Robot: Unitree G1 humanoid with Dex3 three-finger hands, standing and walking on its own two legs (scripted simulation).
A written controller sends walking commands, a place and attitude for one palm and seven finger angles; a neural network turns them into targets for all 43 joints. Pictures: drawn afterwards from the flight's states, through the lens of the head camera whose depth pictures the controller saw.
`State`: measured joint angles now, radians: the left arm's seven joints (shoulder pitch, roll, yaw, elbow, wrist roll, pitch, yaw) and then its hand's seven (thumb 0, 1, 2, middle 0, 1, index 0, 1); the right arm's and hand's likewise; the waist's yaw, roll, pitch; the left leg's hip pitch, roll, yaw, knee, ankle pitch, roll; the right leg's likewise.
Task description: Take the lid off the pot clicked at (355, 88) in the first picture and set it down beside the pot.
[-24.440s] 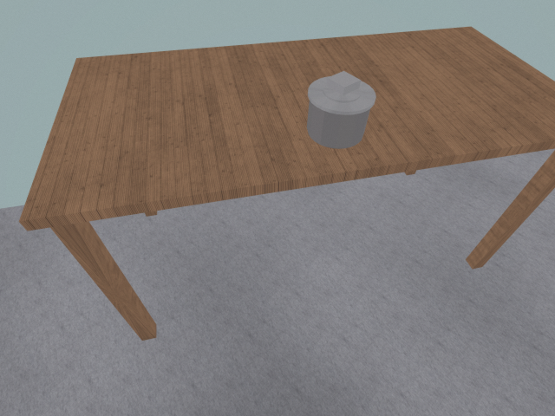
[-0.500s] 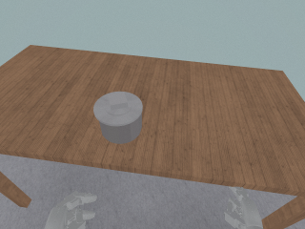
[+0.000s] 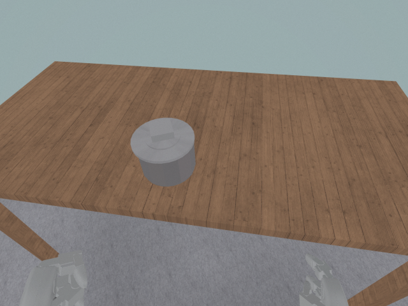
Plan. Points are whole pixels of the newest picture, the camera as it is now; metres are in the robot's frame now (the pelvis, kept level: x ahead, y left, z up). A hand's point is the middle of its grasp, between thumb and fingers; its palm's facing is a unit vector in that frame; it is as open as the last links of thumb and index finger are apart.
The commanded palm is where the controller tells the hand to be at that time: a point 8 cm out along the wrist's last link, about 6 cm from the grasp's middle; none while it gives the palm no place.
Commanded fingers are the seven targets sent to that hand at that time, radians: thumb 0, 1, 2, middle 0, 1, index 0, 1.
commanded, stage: raise the hand higher, near the body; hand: left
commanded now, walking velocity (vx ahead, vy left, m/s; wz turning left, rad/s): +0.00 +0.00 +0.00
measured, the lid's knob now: (161, 130) +0.47 +0.16 +0.09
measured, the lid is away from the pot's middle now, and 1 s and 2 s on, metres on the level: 0.00 0.00 0.00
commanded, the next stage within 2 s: reach forward and open the fingers in 0.60 s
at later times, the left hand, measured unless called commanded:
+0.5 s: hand (67, 253) +0.17 +0.24 +0.09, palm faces +0.30 -0.87 -0.40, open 3.1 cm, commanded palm +0.12 +0.28 +0.11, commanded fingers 0.00 0.90 0.90 -1.30 -1.50 -1.30 -1.50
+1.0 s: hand (51, 225) +0.20 +0.28 +0.11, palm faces -0.05 -0.07 -1.00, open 3.0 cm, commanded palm +0.18 +0.27 +0.16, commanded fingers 0.00 0.38 1.20 -1.12 -0.93 -1.12 -0.93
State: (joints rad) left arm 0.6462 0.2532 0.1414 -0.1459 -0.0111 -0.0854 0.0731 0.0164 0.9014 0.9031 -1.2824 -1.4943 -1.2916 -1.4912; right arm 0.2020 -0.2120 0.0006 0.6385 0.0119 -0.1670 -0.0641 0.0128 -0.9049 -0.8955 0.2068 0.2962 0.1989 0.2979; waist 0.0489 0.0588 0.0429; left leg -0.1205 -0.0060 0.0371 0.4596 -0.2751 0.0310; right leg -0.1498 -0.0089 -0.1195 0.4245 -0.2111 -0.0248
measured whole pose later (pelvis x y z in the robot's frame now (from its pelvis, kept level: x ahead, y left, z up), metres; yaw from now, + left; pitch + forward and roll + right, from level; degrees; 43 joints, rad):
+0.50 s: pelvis +0.01 +0.02 +0.00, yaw +0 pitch -4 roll -1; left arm 0.62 0.28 0.18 -0.35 -0.01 -0.10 0.08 0.02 0.90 0.90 -1.29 -1.50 -1.30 -1.50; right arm 0.19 -0.20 0.03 0.61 0.00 -0.15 -0.04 0.01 -0.90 -0.90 0.21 0.30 0.20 0.30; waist 0.07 0.06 0.04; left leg -0.07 -0.03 0.04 0.42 -0.28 0.05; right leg -0.10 -0.03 -0.11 0.39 -0.21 0.00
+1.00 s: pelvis +0.01 +0.02 +0.00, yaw -2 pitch +1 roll +0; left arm 0.49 0.59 0.11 -0.44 0.77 0.14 0.01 0.01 0.67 1.01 -1.22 -1.25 -1.23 -1.25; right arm 0.10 -0.29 0.03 0.54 0.02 0.11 -0.01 0.01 -0.91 -0.90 0.21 0.30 0.20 0.30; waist 0.10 0.13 0.00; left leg -0.19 -0.02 0.08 0.45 -0.28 0.06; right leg -0.25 -0.02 -0.07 0.45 -0.21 0.00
